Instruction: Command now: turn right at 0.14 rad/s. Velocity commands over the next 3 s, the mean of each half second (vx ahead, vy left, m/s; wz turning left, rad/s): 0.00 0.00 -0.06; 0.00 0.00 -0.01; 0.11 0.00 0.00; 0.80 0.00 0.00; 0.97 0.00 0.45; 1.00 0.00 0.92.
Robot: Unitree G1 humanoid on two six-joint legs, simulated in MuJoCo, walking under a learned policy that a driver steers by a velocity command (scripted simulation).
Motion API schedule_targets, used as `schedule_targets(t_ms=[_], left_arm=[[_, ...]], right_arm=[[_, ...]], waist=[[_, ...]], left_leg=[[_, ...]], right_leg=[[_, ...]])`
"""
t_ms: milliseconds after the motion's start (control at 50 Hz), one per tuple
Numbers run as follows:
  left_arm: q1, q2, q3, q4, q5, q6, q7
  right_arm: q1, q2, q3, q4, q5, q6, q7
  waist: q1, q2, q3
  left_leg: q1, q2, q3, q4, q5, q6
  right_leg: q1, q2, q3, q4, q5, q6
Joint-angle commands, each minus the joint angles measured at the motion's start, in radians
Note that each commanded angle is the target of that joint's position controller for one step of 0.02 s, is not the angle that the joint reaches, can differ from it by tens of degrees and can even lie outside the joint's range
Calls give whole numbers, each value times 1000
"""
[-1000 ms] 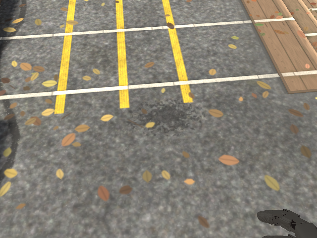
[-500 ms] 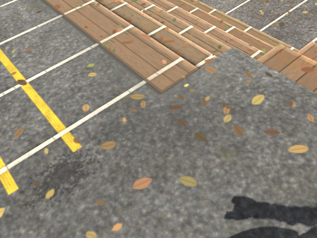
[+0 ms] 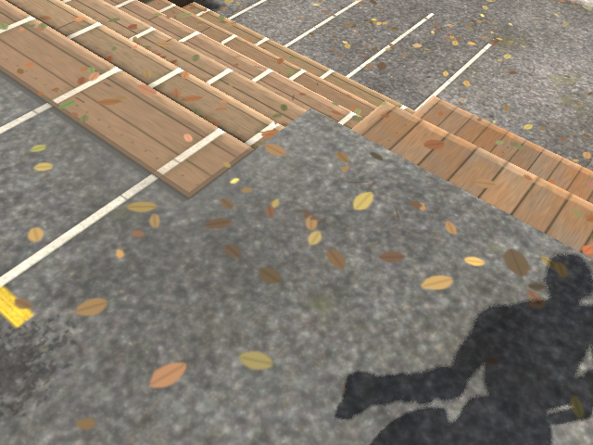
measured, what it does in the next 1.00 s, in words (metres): steps on the spot: right foot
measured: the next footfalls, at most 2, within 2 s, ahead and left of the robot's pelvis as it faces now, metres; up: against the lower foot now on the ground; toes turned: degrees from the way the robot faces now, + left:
right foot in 0.14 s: +0.01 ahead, -0.11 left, +0.00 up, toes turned +4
left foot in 1.66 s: +0.15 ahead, +0.13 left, +0.00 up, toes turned +5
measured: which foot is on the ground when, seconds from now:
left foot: down 0.00-1.00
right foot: up 0.00-0.12, down 0.14-1.00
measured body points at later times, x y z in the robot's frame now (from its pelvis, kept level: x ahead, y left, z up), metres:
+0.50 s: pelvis -0.02 -0.02 +0.00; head -0.02 -0.02 +0.45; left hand +0.06 +0.24 -0.13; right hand +0.04 -0.28 -0.14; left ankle +0.00 +0.10 -0.74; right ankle -0.03 -0.11 -0.74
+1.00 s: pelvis -0.01 -0.03 +0.00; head -0.01 -0.03 +0.45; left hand +0.00 +0.21 -0.15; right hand -0.01 -0.26 -0.16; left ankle +0.00 +0.10 -0.74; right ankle -0.03 -0.11 -0.74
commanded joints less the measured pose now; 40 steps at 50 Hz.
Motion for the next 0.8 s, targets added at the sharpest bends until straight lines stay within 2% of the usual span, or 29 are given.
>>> schedule_targets(t_ms=[20,80,120,140,160,180,200,220,240,280,360,540,800], left_arm=[[32,74,19,-21,1,-9,-1],[-7,48,2,-6,-9,-9,10],[17,44,-7,24,-10,-15,21],[10,72,-4,31,-1,-22,27],[14,118,0,33,12,-33,33],[-22,135,6,58,-3,-35,34],[-39,85,-6,56,-6,-43,28],[-29,81,-10,68,-4,-49,27],[-20,86,-11,85,1,-51,31],[3,96,-11,122,-2,-56,40],[1,89,-16,165,-2,-60,42],[14,83,-23,257,-5,-66,46],[64,49,-34,343,-8,-71,48]], right_arm=[[-82,-137,-29,-54,6,-23,-6],[-27,-144,-32,-15,10,-17,-3],[-31,-152,-36,4,13,-9,-4],[-21,-143,-35,8,11,-11,-4],[-12,-129,-33,1,9,-16,1],[11,-94,-25,13,20,-16,7],[-29,-112,-25,36,11,-13,4],[-57,-129,-32,47,9,-10,3],[-60,-122,-31,59,10,-10,4],[-57,-117,-31,83,8,-9,6],[-50,-106,-26,148,9,-12,5],[-27,-89,-13,269,8,-13,0],[21,-62,5,367,5,-16,-7]], waist=[[28,199,-34],[-12,207,-68],[9,192,-73],[0,166,-79],[-19,92,-102],[-64,-54,-76],[-27,-24,-58],[-9,2,-28],[-9,-2,-26],[-9,-14,-10],[-8,22,0],[-8,47,16],[-7,49,22]], left_leg=[[50,197,-166,-145,423,129],[145,199,-168,-82,523,135],[110,182,-161,-52,503,98],[62,176,-171,-56,433,63],[12,145,-148,-36,332,31],[31,75,-94,-105,156,10],[78,64,-86,-114,115,-6],[81,65,-88,-106,121,-7],[96,75,-93,-109,142,-4],[88,85,-100,-115,156,0],[83,83,-99,-137,134,-9],[77,87,-101,-149,113,-18],[60,94,-102,-133,121,-20]], right_leg=[[27,-33,-29,16,-22,22],[72,-50,-76,-171,-14,26],[190,-67,-75,-384,202,14],[259,-106,-11,-417,289,1],[318,-194,77,-397,440,-15],[241,-213,91,-357,485,-51],[195,-213,98,-375,402,-52],[164,-197,89,-394,344,-43],[158,-187,83,-405,316,-39],[159,-180,78,-416,309,-36],[162,-185,83,-441,264,-42],[150,-184,86,-482,197,-52],[154,-175,69,-471,241,-57]])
